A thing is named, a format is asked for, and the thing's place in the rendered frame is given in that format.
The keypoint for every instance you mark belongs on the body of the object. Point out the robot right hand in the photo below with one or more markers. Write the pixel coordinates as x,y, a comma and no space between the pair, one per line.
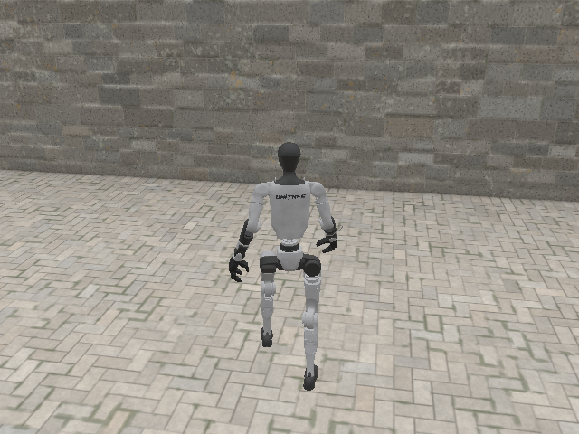
331,247

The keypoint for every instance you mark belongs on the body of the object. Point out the robot left hand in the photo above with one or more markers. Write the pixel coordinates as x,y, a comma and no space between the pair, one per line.
233,268

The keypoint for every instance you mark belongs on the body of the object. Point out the left robot shin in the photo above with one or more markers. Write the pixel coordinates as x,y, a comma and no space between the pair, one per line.
266,310

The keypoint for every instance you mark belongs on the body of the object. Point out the robot left upper arm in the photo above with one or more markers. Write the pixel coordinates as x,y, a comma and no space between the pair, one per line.
260,191

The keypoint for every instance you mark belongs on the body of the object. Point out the robot right upper arm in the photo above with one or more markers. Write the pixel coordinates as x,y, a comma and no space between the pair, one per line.
318,190

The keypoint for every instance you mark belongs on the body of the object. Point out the robot head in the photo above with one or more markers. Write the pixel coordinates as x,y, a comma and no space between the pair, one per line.
289,154

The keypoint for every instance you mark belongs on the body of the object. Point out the robot left forearm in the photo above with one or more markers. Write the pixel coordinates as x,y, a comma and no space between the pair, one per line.
243,243

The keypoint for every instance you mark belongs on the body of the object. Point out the robot right forearm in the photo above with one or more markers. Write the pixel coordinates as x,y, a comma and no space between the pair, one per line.
331,233

